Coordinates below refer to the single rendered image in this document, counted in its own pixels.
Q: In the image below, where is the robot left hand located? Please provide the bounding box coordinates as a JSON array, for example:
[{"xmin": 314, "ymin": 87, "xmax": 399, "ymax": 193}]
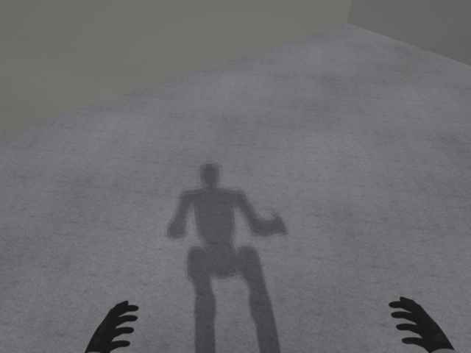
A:
[{"xmin": 85, "ymin": 301, "xmax": 138, "ymax": 353}]

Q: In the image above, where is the robot right hand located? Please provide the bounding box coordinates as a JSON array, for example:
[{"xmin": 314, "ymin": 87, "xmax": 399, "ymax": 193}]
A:
[{"xmin": 389, "ymin": 297, "xmax": 455, "ymax": 353}]

